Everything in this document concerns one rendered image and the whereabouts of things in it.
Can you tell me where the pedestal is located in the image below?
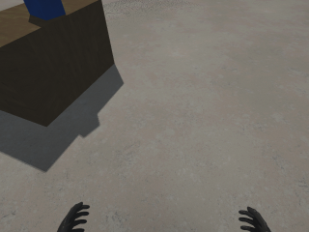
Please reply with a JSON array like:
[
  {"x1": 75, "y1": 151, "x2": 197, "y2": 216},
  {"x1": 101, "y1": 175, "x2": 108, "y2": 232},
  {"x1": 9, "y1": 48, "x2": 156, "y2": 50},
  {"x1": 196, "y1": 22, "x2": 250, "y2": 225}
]
[{"x1": 0, "y1": 0, "x2": 115, "y2": 127}]

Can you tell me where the carton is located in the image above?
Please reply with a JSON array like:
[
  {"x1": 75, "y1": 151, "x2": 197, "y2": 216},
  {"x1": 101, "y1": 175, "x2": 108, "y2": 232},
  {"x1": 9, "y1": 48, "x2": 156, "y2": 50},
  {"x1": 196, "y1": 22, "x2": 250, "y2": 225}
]
[{"x1": 23, "y1": 0, "x2": 66, "y2": 20}]

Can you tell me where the right robot hand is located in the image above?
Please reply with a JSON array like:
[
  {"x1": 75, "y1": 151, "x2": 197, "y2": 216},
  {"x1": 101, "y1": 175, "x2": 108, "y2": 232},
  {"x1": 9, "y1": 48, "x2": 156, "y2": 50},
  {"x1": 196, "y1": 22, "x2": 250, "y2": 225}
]
[{"x1": 239, "y1": 207, "x2": 271, "y2": 232}]

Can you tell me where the left robot hand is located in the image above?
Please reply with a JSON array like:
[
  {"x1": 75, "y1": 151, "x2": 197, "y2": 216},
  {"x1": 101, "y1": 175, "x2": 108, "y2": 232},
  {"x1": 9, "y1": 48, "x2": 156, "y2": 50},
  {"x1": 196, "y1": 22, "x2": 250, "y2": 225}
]
[{"x1": 57, "y1": 202, "x2": 90, "y2": 232}]

